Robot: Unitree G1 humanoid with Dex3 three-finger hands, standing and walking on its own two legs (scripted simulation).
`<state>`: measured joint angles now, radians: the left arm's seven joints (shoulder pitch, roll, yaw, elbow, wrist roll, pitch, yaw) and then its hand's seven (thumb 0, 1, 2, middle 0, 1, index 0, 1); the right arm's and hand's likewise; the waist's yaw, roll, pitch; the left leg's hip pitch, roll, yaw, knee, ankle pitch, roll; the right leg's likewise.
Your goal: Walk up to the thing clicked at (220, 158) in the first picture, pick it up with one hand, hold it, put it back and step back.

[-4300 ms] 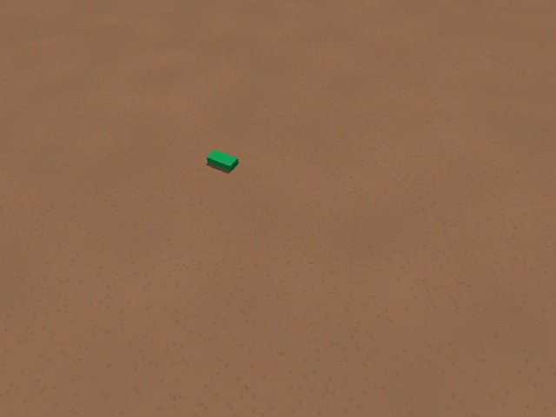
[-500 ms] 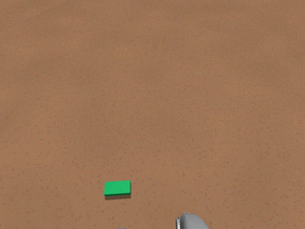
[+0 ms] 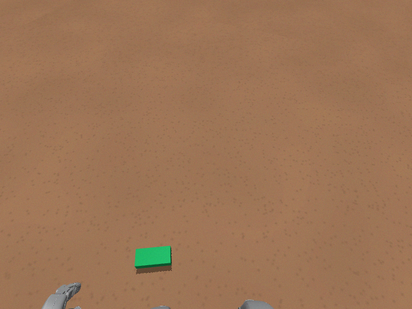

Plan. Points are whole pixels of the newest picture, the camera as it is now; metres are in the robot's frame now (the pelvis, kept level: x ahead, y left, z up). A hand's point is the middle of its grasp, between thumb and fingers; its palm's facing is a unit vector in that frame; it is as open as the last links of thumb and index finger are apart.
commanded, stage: walk up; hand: left
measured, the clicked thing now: (153, 257) +0.43 +0.24 -0.72
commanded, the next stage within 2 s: stand in 1.16 s
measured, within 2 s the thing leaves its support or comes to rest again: neither
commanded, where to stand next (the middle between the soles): +0.08 -0.02 m, yaw +1 degrees
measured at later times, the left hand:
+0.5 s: hand out of the picture +0.09 +0.25 -0.12, palm faces +0.04 -0.95 -0.31, open 7.4 cm
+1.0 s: hand out of the picture +0.08 +0.26 -0.12, palm faces +0.06 -0.95 -0.32, open 7.4 cm
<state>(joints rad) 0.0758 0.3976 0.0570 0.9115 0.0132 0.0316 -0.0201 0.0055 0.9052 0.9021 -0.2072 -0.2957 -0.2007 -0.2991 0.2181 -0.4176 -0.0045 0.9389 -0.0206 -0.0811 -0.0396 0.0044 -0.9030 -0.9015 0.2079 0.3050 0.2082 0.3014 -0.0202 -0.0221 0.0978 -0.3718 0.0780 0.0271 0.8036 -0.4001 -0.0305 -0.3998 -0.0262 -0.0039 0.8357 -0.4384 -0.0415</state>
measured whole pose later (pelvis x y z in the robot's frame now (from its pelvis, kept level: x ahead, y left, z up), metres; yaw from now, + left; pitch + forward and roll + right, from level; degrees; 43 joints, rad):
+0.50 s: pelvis +0.00 +0.00 +0.03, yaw +1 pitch -3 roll +0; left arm 0.07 0.34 0.03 1.09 0.00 0.02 -0.03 0.01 0.91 0.90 -0.21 -0.30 -0.20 -0.30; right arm 0.14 -0.37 0.02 1.12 -0.01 -0.04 0.00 0.01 -0.91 -0.90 0.21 0.30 0.21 0.30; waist 0.00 -0.01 0.06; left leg -0.22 0.04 -0.02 0.52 -0.25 -0.04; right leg -0.24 -0.04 -0.03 0.54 -0.26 0.01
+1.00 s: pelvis +0.01 +0.00 +0.04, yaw +3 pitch -2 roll +0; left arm 0.08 0.35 0.04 1.14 0.01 0.02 -0.03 0.01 0.91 0.90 -0.20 -0.30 -0.20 -0.30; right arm 0.09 -0.37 0.01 1.12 -0.01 -0.03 0.00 0.01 -0.91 -0.90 0.21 0.30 0.21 0.30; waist 0.01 -0.01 0.05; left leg -0.17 0.03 -0.03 0.41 -0.21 -0.03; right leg -0.16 -0.05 -0.05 0.40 -0.21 0.03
